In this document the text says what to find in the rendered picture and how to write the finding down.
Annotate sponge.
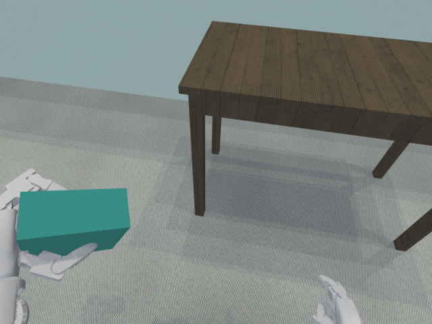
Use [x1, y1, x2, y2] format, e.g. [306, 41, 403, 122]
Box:
[16, 188, 130, 256]

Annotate robot left forearm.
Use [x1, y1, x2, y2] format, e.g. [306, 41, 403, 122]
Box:
[0, 277, 29, 324]

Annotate right robot hand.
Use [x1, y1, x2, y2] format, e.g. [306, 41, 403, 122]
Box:
[313, 275, 363, 324]

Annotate table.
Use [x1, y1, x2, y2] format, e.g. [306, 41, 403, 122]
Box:
[178, 21, 432, 251]

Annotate left robot hand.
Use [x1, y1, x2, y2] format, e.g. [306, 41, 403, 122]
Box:
[0, 169, 98, 281]

